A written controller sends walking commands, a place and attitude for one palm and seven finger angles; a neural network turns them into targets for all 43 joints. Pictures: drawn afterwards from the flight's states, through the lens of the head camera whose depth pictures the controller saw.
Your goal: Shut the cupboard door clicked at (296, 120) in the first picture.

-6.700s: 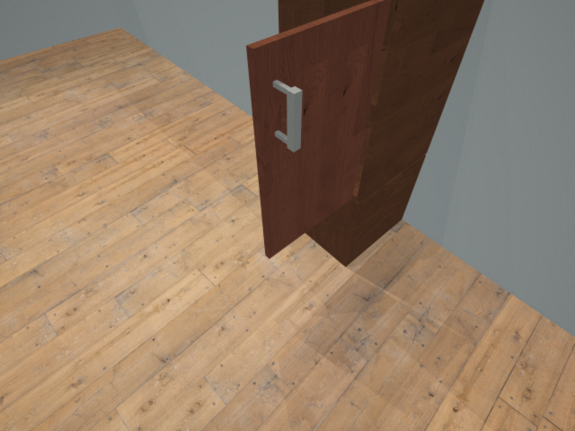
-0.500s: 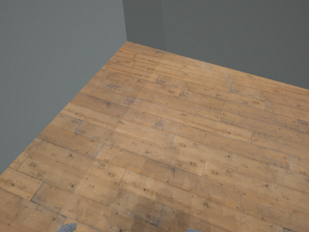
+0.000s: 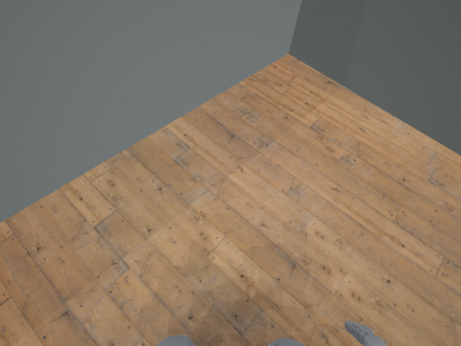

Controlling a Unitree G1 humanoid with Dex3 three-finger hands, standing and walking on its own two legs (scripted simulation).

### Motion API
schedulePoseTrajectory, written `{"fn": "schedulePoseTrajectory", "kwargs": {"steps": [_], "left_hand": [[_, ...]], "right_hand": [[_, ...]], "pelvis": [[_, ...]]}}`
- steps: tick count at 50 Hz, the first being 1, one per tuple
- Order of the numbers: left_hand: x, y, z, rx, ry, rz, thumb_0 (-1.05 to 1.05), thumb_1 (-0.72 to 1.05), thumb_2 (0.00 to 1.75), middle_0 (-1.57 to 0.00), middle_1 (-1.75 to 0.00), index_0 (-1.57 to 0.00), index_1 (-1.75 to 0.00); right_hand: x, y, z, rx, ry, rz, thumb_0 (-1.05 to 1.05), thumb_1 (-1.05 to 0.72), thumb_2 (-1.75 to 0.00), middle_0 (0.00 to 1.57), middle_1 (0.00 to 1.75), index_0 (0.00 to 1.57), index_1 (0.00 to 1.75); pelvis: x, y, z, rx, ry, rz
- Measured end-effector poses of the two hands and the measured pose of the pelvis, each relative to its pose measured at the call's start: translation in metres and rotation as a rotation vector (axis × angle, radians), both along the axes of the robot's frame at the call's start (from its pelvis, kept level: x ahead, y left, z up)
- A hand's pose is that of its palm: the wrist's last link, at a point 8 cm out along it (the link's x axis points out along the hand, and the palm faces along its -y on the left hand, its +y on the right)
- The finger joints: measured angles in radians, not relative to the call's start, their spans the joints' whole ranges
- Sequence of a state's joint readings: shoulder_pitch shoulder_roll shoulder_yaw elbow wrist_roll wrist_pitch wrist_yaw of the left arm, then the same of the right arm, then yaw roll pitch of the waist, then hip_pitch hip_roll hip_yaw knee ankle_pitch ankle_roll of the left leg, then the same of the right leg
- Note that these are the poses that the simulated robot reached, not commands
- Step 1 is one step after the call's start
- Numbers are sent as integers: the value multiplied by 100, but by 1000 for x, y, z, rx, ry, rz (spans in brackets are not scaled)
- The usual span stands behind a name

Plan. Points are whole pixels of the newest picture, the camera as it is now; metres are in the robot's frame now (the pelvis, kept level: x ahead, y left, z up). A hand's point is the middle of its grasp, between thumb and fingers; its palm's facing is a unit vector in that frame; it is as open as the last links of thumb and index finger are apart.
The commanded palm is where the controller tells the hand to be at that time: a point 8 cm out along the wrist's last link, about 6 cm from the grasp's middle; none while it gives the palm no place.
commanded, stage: walk to a spot facing it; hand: left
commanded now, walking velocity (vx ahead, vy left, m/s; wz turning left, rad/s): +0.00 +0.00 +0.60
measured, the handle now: out of the picture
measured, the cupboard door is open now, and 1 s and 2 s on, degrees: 90 90 90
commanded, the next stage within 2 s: none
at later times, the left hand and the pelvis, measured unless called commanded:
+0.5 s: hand out of the picture +0.07 +0.16 -0.13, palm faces +0.27 -0.93 -0.27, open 7.4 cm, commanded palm none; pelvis +0.03 -0.05 +0.02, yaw +18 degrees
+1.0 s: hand out of the picture +0.01 +0.20 -0.14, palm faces +0.56 -0.78 -0.28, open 7.4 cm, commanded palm none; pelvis +0.05 -0.04 +0.01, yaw +34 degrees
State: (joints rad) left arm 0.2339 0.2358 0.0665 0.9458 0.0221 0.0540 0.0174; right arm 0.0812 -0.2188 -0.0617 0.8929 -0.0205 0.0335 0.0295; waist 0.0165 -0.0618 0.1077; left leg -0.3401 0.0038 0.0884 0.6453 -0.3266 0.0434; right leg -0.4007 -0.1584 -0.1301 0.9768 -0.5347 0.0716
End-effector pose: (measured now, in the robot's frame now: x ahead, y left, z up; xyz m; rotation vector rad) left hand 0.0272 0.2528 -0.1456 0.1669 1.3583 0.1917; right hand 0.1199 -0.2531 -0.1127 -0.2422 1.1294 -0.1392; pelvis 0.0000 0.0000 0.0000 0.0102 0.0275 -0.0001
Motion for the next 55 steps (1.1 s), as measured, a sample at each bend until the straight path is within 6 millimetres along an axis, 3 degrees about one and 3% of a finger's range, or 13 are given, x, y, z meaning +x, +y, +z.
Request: {"fn": "schedulePoseTrajectory", "kwargs": {"steps": [8, 16, 21, 26, 31, 34, 38, 42, 47, 52, 55], "left_hand": [[30, 9, 24, 34, -105, 53, 1, 91, 90, -20, -30, -20, -30], [60, -18, 38, 95, -233, 77, 1, 91, 90, -20, -30, -20, -30], [41, -39, 46, 95, -216, 128, 0, 90, 90, -21, -30, -20, -30], [12, -53, 42, 59, -163, 213, 0, 90, 90, -21, -30, -21, -30], [-30, -49, 28, 35, -114, 328, 0, 90, 90, -21, -30, -21, -30], [-59, -39, 11, 23, -75, 398, 0, 90, 90, -21, -30, -21, -30], [-83, -24, 4, 37, -14, 461, 1, 90, 90, -21, -30, -21, -30], [-80, -15, 17, 57, -49, 500, 1, 91, 90, -20, -30, -20, -30], [-61, -14, 31, 89, -122, 524, 1, 91, 90, -20, -30, -20, -30], [-42, -27, 37, 136, -193, 547, 1, 91, 90, -20, -30, -20, -30], [-42, -43, 41, 149, -203, 573, 0, 90, 90, -20, -30, -20, -30]], "right_hand": [[-5, 4, 5, -1, 67, 46, 0, -90, -90, 20, 30, 21, 30], [-9, -25, -23, 43, 153, 65, 0, -90, -90, 20, 30, 21, 30], [9, -36, -24, 46, 188, 115, 0, -91, -90, 20, 30, 20, 30], [39, -27, -13, 42, 180, 196, 1, -91, -90, 20, 30, 20, 30], [80, 3, -7, 20, 139, 320, 1, -91, -90, 19, 30, 20, 30], [107, 28, -8, 3, 68, 395, 0, -91, -90, 19, 30, 20, 30], [125, 49, -1, -14, 3, 455, 0, -91, -90, 20, 30, 20, 30], [127, 57, 5, -24, 16, 493, 0, -91, -90, 20, 30, 21, 30], [127, 55, 1, -11, 66, 526, 0, -90, -90, 20, 30, 21, 30], [137, 43, -18, 15, 115, 546, 0, -90, -90, 20, 30, 21, 30], [148, 40, -24, 15, 142, 570, 0, -90, -90, 20, 30, 21, 30]], "pelvis": [[7, -7, 14, -22, 5, 78], [17, -39, 5, 2, 10, 175], [21, -47, 12, 18, -3, 249], [28, -49, 18, 36, 0, 323], [30, -41, 14, 32, -1, 395], [30, -28, 2, 9, 1, 433], [28, -23, 0, 3, -2, 472], [31, -23, 8, -7, -6, 510], [39, -29, 13, -13, -9, 563], [55, -45, 5, 1, -1, 628], [59, -51, 5, 8, -9, 675]]}}
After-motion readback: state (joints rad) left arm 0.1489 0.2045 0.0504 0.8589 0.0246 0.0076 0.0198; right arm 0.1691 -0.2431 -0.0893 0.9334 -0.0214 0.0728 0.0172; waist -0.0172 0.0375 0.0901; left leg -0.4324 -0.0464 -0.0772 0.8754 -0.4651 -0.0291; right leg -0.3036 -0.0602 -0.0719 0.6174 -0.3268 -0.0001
